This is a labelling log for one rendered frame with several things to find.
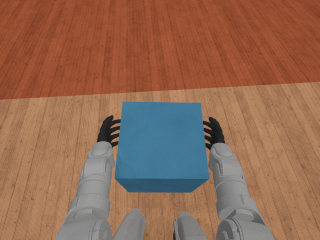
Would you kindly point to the right robot forearm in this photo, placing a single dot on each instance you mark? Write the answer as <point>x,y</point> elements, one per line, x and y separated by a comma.
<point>233,198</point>

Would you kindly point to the carton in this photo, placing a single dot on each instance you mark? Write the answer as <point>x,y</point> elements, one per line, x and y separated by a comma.
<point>161,147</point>

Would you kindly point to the right robot hand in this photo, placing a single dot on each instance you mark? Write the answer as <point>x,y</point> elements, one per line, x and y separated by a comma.
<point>216,133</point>

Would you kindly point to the left robot upper arm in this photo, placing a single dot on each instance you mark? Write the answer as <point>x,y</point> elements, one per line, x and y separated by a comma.
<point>96,228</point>

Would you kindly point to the left robot shin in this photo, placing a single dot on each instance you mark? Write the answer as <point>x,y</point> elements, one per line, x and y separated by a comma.
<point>135,210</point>

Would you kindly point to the left robot forearm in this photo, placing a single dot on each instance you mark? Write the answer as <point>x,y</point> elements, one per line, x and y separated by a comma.
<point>92,196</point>

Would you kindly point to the left robot hand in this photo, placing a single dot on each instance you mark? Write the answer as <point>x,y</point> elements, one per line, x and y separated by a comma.
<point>106,131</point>

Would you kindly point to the right robot upper arm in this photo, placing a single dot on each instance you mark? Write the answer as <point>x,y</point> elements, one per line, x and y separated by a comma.
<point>239,229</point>

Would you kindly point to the right robot shin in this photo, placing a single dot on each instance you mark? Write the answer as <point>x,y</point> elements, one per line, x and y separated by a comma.
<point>184,213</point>

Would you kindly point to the robot shin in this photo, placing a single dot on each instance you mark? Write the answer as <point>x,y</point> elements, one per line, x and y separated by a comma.
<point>135,210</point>
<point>184,213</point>

